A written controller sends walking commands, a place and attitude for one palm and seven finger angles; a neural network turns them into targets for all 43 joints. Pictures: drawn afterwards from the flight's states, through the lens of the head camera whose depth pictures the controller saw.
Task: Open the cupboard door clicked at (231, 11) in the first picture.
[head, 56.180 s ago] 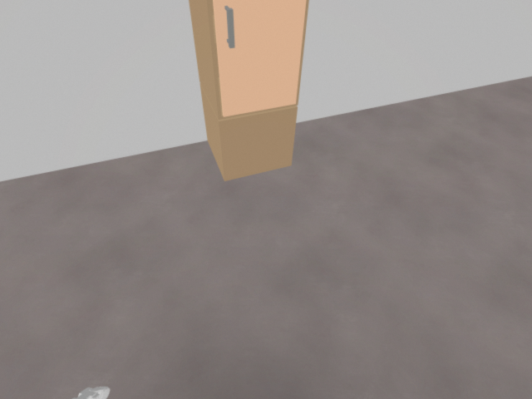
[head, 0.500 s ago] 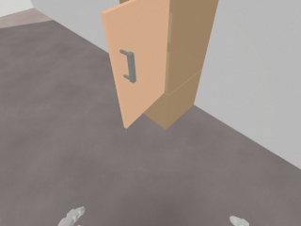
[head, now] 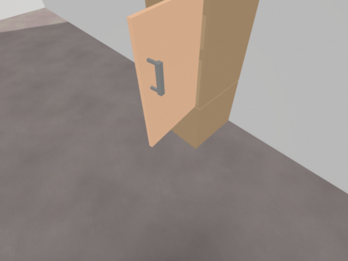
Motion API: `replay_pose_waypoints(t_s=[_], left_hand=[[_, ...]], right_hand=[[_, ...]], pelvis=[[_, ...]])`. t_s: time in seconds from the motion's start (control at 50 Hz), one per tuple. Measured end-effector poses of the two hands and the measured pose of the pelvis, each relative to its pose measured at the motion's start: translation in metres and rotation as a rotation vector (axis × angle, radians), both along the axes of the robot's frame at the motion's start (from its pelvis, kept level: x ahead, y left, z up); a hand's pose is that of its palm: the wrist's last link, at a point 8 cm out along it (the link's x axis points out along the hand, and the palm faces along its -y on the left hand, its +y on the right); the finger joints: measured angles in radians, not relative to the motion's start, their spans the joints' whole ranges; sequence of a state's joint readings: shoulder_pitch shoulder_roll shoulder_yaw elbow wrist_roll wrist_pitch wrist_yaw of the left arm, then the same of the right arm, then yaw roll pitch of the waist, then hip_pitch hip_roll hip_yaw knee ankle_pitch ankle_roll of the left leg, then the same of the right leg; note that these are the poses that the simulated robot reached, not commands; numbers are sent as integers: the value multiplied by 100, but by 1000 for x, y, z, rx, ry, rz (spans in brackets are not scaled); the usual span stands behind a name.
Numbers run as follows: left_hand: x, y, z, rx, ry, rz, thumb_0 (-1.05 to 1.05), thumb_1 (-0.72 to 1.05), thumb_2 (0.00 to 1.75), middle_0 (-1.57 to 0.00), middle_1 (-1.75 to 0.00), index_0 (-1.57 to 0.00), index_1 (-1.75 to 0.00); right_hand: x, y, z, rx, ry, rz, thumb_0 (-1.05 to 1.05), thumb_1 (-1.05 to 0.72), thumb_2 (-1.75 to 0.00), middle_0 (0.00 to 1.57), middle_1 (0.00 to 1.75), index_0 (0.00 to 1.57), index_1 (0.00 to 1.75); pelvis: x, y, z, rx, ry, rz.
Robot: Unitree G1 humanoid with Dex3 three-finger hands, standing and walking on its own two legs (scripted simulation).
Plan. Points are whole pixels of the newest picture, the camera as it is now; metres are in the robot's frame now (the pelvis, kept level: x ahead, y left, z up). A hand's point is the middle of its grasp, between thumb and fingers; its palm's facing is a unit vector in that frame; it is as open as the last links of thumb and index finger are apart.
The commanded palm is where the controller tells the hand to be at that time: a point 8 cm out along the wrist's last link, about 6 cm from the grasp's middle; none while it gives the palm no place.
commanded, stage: let the arm hang, fingers relaxed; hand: left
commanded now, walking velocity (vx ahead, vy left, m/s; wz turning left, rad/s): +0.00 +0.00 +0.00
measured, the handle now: (155, 77) +0.68 +0.10 +0.04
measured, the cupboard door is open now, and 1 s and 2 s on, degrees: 97 97 97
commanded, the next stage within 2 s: look to check the result in 0.38 s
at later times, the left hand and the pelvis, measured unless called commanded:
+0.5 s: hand out of the picture +0.02 +0.17 -0.17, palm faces +0.02 -0.98 -0.21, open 7.4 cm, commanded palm none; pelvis +0.02 -0.01 +0.00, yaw +0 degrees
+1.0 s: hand out of the picture +0.06 +0.18 -0.16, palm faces +0.01 -0.97 -0.26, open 7.4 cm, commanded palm none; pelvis +0.03 -0.02 +0.00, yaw +0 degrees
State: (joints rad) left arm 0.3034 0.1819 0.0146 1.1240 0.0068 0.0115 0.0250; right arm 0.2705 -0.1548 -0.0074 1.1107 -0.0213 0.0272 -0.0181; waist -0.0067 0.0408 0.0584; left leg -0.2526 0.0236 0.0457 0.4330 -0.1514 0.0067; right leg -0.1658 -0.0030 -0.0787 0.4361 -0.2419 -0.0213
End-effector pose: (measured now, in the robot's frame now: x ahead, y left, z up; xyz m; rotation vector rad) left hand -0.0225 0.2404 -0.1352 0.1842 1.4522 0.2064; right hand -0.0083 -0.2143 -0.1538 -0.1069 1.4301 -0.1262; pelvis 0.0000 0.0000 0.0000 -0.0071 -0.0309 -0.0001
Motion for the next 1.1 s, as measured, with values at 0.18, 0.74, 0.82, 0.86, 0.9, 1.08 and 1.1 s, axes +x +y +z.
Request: replay_pose_waypoints(t_s=[0.18,0.74,0.82,0.86,0.9,1.08,1.1], left_hand=[[29,-19,-7,-51,-59,-22,0,91,90,-20,-30,-19,-30],[48,-17,0,-15,-62,-21,0,91,90,-20,-30,-20,-30],[56,-15,1,-7,-76,-29,0,91,90,-20,-30,-20,-30],[60,-14,2,-3,-84,-33,0,91,90,-20,-30,-20,-30],[65,-13,3,2,-93,-38,0,91,90,-20,-30,-20,-30],[85,-7,8,27,-134,-54,0,90,90,-20,-30,-20,-30],[87,-6,9,29,-137,-56,0,90,90,-20,-30,-20,-30]], right_hand=[[-2,2,2,-7,3,-20,1,-91,-90,20,30,20,30],[39,-27,6,-45,-42,-2,1,-91,-90,20,30,20,30],[47,-36,8,-59,-58,5,1,-91,-90,20,30,20,30],[51,-40,9,-65,-65,8,1,-91,-90,20,30,20,30],[54,-44,10,-72,-71,11,1,-91,-90,20,30,20,30],[66,-61,14,-97,-91,23,1,-91,-90,20,30,20,30],[67,-63,14,-100,-93,24,1,-91,-90,20,30,20,30]], pelvis=[[4,0,1,6,-1,-7],[22,-11,3,9,-4,-6],[23,-14,4,9,-5,-6],[24,-15,4,9,-4,-6],[25,-16,4,10,-4,-6],[28,-21,5,10,-5,-4],[29,-22,5,10,-6,-4]])
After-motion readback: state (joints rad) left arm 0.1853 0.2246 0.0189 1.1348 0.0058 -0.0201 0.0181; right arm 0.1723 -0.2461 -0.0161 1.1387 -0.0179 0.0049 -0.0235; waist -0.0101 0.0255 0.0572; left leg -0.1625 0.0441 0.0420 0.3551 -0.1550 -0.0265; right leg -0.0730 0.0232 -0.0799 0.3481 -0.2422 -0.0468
